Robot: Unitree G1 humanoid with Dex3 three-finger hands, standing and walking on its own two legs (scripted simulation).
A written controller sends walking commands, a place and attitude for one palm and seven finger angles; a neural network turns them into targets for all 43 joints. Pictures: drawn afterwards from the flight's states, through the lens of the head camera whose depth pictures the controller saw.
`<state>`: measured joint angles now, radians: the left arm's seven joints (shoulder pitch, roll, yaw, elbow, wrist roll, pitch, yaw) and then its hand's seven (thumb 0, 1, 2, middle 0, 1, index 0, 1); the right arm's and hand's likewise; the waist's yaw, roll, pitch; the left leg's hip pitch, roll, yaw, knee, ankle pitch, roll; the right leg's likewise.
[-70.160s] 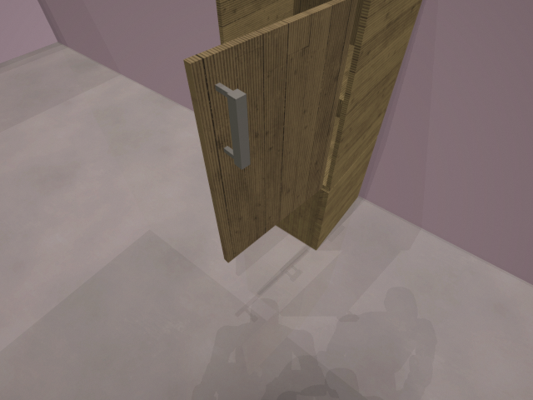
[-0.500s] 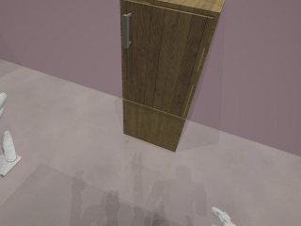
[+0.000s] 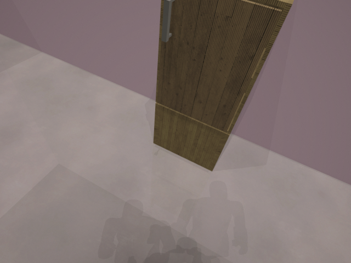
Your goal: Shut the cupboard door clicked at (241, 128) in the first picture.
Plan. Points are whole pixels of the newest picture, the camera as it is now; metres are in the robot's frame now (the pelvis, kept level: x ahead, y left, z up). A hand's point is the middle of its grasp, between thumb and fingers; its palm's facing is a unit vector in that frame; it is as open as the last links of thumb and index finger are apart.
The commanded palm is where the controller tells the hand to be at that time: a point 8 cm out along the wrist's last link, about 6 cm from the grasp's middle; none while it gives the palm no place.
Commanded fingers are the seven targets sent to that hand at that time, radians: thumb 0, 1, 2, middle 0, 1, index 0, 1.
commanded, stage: let the arm hang, fingers relaxed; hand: left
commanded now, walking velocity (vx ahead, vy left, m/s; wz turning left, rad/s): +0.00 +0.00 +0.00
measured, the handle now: (168, 19) +0.93 +0.09 +0.13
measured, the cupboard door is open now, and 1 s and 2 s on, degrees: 0 0 0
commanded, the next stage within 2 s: look to check the result in 0.72 s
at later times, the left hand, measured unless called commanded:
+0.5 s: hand out of the picture +0.00 +0.19 -0.16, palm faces -0.01 -0.99 -0.17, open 7.3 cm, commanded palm none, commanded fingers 0.00 0.90 0.90 -0.20 -0.30 -0.20 -0.30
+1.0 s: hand out of the picture -0.02 +0.20 -0.16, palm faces -0.02 -0.99 -0.16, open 7.3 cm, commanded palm none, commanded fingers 0.00 0.90 0.90 -0.20 -0.30 -0.20 -0.30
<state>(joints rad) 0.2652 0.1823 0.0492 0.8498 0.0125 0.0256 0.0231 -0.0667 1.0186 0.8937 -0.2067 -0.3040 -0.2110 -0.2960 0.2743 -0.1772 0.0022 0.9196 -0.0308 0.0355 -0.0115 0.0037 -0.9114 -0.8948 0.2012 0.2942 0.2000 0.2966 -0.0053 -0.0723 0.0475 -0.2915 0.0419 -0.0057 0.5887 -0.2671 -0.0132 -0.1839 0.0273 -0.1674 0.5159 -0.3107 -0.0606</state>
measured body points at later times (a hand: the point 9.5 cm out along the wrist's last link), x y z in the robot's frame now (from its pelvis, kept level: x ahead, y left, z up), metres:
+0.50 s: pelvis +0.01 +0.03 +0.01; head +0.01 +0.03 +0.46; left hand +0.00 +0.25 -0.15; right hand -0.02 -0.17 -0.15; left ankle +0.03 +0.13 -0.73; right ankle -0.01 -0.07 -0.73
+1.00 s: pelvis +0.02 +0.04 +0.01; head +0.02 +0.04 +0.46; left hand -0.02 +0.25 -0.15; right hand -0.03 -0.16 -0.15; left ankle +0.03 +0.13 -0.73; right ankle -0.01 -0.07 -0.73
